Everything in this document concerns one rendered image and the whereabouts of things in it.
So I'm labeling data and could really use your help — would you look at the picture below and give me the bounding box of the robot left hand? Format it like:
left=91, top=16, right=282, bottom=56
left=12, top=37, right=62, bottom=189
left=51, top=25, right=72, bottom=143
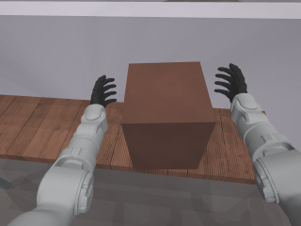
left=90, top=75, right=117, bottom=107

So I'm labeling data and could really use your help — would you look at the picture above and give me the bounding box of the robot left forearm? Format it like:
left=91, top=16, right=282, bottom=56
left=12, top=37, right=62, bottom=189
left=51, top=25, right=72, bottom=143
left=37, top=104, right=108, bottom=204

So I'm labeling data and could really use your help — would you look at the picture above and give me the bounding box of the table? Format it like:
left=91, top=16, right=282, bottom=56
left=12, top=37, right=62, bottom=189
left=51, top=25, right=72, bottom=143
left=0, top=94, right=266, bottom=190

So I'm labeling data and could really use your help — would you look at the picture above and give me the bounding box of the robot right hand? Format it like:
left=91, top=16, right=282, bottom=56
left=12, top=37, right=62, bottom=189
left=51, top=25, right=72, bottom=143
left=214, top=63, right=247, bottom=103

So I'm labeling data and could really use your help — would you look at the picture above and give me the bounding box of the left robot upper arm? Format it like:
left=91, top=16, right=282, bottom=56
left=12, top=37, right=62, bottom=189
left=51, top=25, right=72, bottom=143
left=7, top=166, right=94, bottom=226

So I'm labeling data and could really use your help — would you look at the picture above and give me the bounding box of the carton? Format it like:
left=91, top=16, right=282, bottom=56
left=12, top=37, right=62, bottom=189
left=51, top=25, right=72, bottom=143
left=121, top=61, right=216, bottom=170

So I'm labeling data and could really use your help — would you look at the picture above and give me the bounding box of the right robot upper arm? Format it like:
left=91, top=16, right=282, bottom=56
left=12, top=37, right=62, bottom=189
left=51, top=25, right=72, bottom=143
left=252, top=149, right=301, bottom=226

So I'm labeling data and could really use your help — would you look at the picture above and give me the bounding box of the robot right forearm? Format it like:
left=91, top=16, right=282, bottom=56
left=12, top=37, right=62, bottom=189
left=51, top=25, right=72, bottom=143
left=230, top=93, right=301, bottom=162

